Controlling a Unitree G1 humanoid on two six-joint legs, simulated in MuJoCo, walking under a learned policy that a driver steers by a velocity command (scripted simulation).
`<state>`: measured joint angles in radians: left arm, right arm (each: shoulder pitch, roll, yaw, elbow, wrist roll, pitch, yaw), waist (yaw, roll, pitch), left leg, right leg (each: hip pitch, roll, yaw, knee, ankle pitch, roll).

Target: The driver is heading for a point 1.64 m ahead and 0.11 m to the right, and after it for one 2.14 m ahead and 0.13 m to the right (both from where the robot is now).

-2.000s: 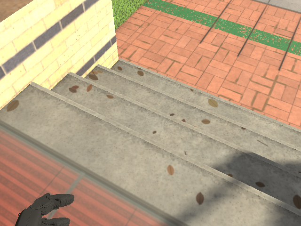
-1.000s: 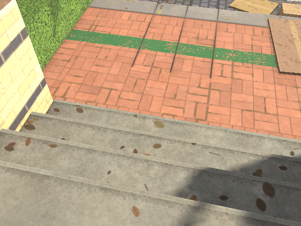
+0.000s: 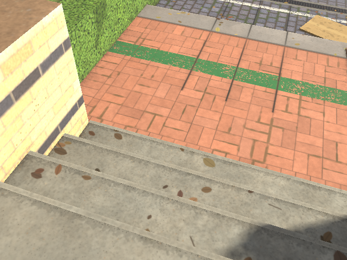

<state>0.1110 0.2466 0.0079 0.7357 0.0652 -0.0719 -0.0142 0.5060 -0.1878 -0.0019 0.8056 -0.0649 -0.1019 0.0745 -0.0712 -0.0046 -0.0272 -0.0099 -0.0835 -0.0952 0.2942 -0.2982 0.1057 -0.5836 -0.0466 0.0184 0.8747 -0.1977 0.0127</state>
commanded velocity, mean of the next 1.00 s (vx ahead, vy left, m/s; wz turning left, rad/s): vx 0.48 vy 0.00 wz -0.03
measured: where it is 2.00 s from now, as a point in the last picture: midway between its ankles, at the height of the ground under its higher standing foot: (171, 200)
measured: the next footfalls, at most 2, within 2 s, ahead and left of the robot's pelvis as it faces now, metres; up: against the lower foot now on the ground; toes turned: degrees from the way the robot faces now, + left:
right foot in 0.18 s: +0.26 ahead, -0.10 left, +0.00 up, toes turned +8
left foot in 0.58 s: +0.37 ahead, +0.16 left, +0.00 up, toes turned +9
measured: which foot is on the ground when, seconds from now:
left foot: down 0.00-0.20, up 0.22-0.56, down 0.58-1.00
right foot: up 0.00-0.16, down 0.18-0.58, up 0.60-1.00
